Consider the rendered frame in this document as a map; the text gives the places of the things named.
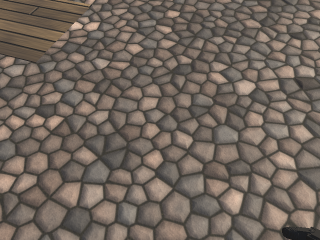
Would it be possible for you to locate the right robot hand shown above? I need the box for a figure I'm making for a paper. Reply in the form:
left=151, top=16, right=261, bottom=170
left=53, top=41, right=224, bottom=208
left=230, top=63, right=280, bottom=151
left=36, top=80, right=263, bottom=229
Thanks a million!
left=282, top=226, right=320, bottom=240

